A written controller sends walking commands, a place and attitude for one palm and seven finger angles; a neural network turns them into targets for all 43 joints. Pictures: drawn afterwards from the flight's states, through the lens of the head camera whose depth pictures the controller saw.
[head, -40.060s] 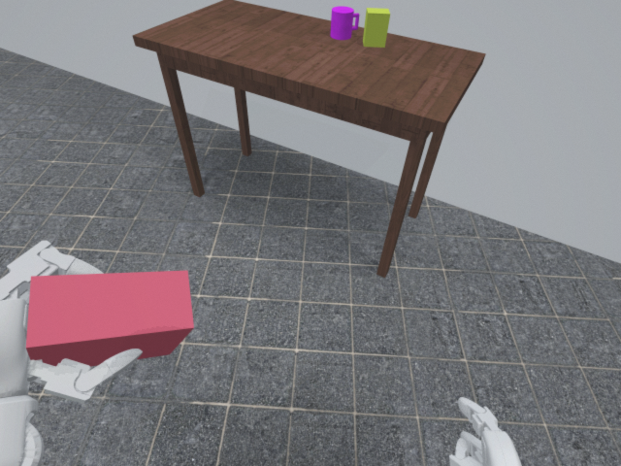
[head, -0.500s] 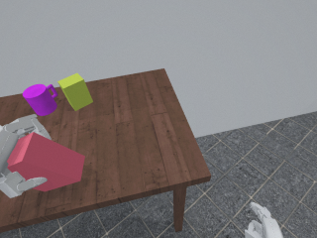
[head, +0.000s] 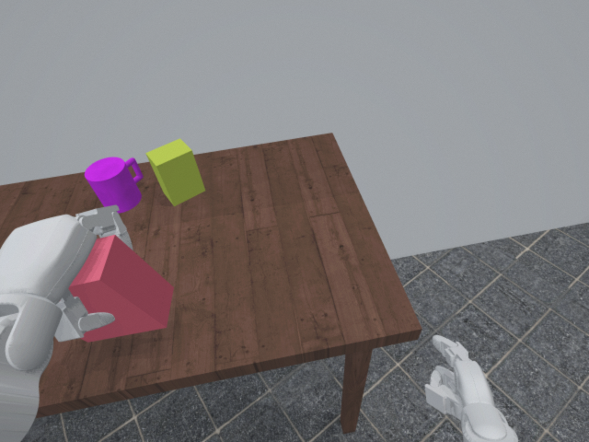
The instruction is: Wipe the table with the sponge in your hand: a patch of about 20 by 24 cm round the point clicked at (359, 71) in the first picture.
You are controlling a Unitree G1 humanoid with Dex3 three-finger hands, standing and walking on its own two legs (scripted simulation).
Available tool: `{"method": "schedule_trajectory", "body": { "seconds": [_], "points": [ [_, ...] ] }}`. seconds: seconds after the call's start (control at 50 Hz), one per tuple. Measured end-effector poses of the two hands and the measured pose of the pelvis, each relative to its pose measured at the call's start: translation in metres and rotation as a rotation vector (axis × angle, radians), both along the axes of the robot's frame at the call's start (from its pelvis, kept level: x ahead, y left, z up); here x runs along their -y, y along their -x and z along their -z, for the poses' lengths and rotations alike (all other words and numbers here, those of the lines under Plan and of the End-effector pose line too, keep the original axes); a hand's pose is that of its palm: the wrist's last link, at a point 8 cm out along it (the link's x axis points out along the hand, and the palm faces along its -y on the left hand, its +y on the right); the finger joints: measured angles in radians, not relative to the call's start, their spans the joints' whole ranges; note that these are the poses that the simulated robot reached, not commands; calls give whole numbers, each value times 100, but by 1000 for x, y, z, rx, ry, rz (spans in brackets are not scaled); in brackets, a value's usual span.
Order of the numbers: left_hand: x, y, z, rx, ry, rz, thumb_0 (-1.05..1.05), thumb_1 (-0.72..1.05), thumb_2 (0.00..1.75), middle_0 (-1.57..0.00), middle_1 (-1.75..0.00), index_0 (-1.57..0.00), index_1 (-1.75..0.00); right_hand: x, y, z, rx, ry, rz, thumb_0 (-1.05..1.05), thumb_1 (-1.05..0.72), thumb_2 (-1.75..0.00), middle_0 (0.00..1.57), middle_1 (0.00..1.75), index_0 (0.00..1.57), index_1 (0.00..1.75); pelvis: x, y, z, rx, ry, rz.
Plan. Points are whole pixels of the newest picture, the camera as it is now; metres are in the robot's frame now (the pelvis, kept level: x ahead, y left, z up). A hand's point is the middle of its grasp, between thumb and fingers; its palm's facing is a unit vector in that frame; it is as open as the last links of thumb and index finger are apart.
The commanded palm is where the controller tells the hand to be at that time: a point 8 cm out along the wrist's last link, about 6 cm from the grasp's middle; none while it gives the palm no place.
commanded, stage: turn the palm down, sponge in hand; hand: left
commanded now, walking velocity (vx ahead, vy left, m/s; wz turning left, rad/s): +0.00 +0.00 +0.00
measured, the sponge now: (111, 300) +0.23 +0.28 +0.10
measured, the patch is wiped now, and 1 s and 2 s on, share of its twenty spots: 0.00 0.00 0.00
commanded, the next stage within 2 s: move the sponge above the wiping area in 0.74 s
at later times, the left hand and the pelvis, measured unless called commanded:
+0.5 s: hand (101, 264) +0.24 +0.27 +0.16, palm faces +0.07 -0.03 -1.00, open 10.0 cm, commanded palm +0.20 +0.26 +0.23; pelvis +0.01 -0.02 +0.00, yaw +0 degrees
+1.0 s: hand (114, 268) +0.24 +0.26 +0.16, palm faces +0.07 -0.04 -1.00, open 10.0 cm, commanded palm +0.20 +0.25 +0.22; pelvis +0.00 -0.02 +0.00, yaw -1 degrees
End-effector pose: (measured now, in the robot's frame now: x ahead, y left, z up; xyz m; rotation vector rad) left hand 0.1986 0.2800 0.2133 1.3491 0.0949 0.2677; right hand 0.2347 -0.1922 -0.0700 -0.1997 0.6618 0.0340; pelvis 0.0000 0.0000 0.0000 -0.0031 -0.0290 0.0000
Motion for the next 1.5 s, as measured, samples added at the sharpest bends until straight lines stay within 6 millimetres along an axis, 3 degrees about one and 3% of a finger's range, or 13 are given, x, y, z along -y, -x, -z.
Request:
{"method": "schedule_trajectory", "body": {
  "seconds": [0.16,0.38,0.9,1.14,1.26,1.36,1.5],
  "points": [
    [-5,-7,-5,-13,-73,-65,0,-50,106,-75,-135,-76,-135,0,-9,1,-24,0,-27,1,-91,-90,21,30,20,30,3,-2,-2,3,-3,0],
    [12,-16,-2,-76,-164,-65,0,-50,106,-75,-135,-76,-135,9,-17,6,-37,-18,-36,1,-91,-90,20,30,20,30,10,-5,-3,-1,-9,5],
    [28,-19,-2,-61,-160,-72,0,-50,106,-75,-135,-76,-135,34,-15,4,-10,-22,8,1,-91,-90,20,30,20,30,24,-6,-2,9,-14,13],
    [42,-23,13,-84,-152,-20,0,-51,106,-75,-135,-76,-135,29,-9,6,-11,-29,5,1,-91,-90,20,30,20,30,23,-3,-2,14,-16,14],
    [36,-22,9,-49,-153,-52,0,-51,106,-75,-135,-76,-135,28,-6,6,-20,-39,7,1,-91,-90,20,30,20,30,22,-3,-2,15,-15,19],
    [30,-25,18,-85,-135,-95,0,-51,106,-75,-135,-76,-135,29,-6,7,-24,-31,8,1,-91,-90,20,30,20,30,21,-2,-2,15,-15,12],
    [39,-32,29,-123,-139,-23,0,-51,106,-75,-135,-76,-135,30,-7,5,-18,-19,17,1,-91,-90,20,30,20,30,20,-4,-2,14,-14,17]
  ]
}}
